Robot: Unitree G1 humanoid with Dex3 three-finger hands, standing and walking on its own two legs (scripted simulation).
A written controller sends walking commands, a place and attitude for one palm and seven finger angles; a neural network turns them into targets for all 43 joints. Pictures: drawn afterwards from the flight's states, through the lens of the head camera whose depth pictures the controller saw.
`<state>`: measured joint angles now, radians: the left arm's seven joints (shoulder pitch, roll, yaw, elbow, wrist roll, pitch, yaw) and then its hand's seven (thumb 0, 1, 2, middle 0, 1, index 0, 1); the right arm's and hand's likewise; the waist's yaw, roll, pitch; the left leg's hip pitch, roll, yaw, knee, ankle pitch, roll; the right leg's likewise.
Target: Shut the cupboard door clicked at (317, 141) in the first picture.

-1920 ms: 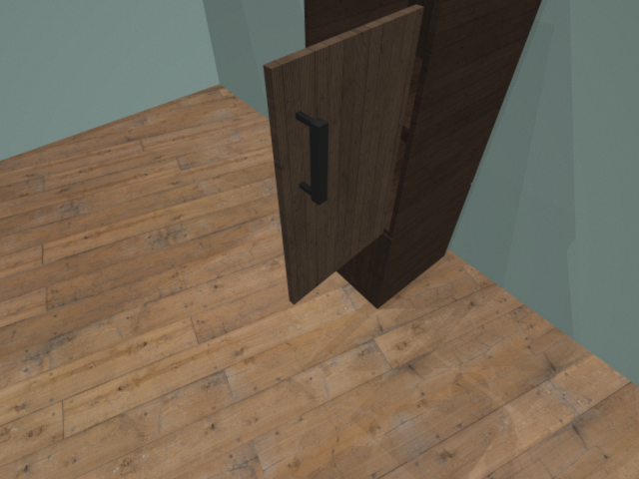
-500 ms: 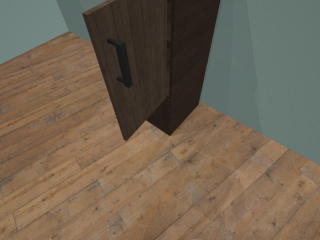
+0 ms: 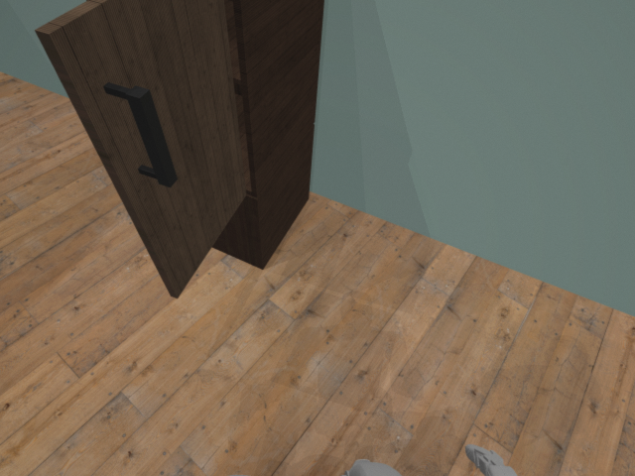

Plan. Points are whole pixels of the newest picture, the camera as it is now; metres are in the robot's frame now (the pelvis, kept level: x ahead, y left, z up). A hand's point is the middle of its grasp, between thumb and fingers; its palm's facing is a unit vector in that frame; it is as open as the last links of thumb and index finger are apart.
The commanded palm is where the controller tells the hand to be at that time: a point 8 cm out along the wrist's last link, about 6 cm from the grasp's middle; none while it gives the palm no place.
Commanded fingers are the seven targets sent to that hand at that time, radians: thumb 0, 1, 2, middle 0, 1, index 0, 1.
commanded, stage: walk around to get in front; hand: left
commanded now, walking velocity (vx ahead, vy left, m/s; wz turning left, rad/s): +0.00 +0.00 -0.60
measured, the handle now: (142, 138) +0.51 +0.31 +0.09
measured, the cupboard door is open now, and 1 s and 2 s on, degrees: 94 94 94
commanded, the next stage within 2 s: none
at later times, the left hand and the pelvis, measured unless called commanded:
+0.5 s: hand (216, 460) +0.15 +0.15 -0.17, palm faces -0.30 -0.93 -0.22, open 7.4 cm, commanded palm none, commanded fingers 0.00 0.90 0.90 -0.20 -0.30 -0.20 -0.30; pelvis +0.01 -0.01 +0.00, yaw -18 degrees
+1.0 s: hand (286, 404) +0.23 +0.06 -0.15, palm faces -0.57 -0.78 -0.27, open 7.3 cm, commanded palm none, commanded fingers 0.00 0.90 0.90 -0.20 -0.30 -0.20 -0.30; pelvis +0.02 -0.04 +0.00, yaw -36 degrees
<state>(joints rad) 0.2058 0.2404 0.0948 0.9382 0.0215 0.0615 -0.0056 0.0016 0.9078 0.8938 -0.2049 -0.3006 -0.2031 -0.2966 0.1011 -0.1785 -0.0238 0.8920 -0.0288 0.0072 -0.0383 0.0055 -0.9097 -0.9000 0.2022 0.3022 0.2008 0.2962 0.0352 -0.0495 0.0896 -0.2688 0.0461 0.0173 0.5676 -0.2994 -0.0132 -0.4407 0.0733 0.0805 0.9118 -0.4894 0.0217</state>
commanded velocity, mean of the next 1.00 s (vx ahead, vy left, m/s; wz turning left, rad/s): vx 0.00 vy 0.00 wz -0.60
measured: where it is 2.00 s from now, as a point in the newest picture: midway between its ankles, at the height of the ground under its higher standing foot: outside the picture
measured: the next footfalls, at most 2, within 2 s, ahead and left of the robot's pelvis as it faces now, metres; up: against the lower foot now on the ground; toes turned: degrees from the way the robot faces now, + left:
right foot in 0.24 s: +0.04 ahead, -0.16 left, +0.00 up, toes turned -13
left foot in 0.54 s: +0.10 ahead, +0.09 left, +0.00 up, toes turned -17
